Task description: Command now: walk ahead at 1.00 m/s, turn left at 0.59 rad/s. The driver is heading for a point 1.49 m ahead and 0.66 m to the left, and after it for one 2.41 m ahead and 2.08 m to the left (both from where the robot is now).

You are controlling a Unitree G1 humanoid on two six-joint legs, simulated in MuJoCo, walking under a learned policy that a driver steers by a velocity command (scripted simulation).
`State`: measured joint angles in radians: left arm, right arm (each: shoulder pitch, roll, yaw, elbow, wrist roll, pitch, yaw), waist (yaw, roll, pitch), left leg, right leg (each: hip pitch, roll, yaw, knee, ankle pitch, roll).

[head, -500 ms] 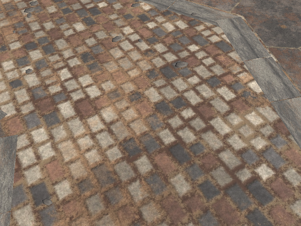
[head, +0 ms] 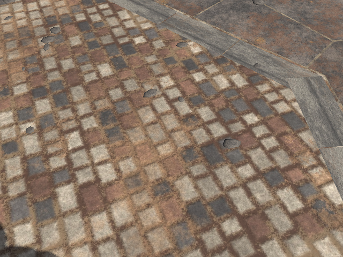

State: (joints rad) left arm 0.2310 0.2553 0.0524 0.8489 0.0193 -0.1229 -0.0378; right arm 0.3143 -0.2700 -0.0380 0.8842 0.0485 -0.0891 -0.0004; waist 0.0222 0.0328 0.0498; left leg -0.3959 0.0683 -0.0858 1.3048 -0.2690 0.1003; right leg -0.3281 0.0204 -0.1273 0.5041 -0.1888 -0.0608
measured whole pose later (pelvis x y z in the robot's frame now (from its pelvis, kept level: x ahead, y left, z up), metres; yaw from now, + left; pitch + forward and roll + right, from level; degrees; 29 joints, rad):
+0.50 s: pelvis +0.45 +0.08 -0.01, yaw +25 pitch -2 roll -1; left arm 0.05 0.21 0.01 0.67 -0.02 -0.17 -0.01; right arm 0.45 -0.25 -0.08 0.83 0.01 -0.07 0.06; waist -0.06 0.01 0.05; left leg -0.31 -0.19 0.00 0.62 -0.27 0.19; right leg -0.44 -0.01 0.15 1.38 -0.35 -0.04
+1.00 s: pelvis +0.87 +0.23 +0.01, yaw +46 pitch +0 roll -4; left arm 0.48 0.28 0.09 0.82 -0.01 -0.10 -0.03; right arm 0.11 -0.29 -0.04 0.65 0.02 -0.07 0.02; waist 0.09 0.03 0.02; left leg -0.67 0.05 -0.06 1.18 -0.31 0.09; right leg -0.13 0.06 0.00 0.39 -0.27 -0.01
